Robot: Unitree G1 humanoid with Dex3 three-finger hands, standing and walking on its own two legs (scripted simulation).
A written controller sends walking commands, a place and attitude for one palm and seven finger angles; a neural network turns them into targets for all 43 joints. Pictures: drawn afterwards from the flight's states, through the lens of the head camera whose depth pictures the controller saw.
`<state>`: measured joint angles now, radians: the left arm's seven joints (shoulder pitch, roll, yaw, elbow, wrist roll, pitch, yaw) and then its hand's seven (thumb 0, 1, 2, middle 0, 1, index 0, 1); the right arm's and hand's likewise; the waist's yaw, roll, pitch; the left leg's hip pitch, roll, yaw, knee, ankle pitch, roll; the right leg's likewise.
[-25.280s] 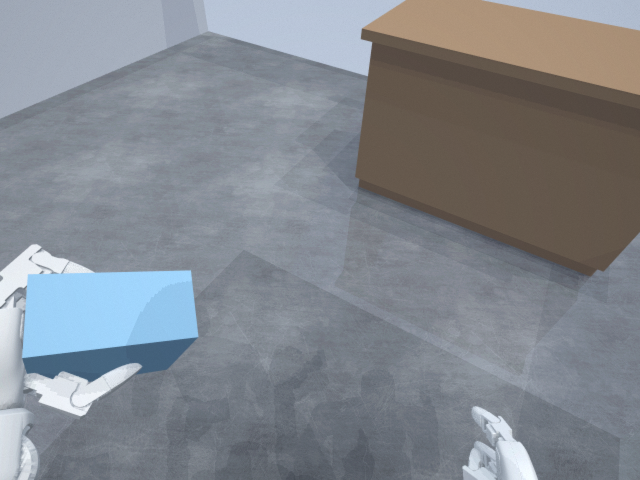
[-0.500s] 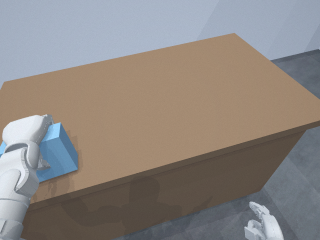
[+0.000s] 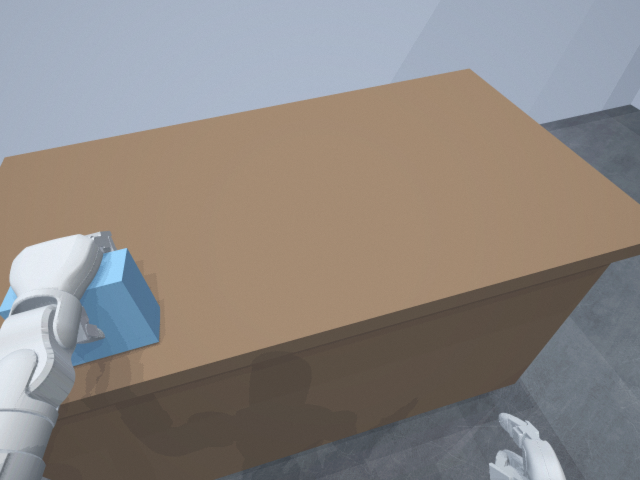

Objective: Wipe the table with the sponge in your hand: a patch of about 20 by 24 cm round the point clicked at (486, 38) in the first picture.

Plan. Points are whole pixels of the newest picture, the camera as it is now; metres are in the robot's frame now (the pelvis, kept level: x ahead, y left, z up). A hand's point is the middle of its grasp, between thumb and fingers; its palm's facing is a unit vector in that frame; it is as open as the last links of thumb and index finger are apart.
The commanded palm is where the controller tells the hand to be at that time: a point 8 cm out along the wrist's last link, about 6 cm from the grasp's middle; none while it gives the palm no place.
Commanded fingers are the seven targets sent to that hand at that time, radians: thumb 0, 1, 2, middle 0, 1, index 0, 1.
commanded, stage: wipe forward along the first lane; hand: left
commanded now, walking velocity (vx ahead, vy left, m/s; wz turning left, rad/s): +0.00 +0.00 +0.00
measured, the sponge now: (98, 319) +0.28 +0.35 +0.03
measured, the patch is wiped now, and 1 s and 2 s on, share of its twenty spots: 0.15 0.30 0.40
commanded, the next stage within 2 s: slide across to the middle lane in 1.62 s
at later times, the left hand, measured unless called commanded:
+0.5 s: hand (89, 265) +0.33 +0.37 +0.09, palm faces -0.12 +0.01 -0.99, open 10.6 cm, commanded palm +0.32 +0.36 +0.12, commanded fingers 0.00 0.10 1.30 -1.20 -1.60 -1.20 -1.60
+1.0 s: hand (95, 240) +0.37 +0.38 +0.08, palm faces -0.14 +0.01 -0.99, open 10.6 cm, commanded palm +0.37 +0.38 +0.11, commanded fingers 0.00 0.10 1.30 -1.20 -1.60 -1.20 -1.60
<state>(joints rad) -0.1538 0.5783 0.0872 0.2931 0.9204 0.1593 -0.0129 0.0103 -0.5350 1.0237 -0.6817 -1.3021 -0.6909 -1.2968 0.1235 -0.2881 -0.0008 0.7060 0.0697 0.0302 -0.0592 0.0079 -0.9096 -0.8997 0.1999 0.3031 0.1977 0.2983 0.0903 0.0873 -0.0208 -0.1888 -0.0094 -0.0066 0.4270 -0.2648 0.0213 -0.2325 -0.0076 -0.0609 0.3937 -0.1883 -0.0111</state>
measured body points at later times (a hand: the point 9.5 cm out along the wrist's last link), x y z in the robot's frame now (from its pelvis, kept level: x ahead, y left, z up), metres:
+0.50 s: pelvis -0.01 +0.00 +0.00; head +0.02 -0.02 +0.44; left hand +0.33 +0.36 +0.14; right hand +0.12 -0.26 -0.13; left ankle -0.03 +0.11 -0.74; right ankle +0.01 -0.12 -0.74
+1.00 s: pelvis -0.02 +0.00 -0.01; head +0.04 -0.01 +0.43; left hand +0.38 +0.38 +0.14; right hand +0.05 -0.29 -0.14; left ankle -0.03 +0.11 -0.74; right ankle +0.01 -0.12 -0.74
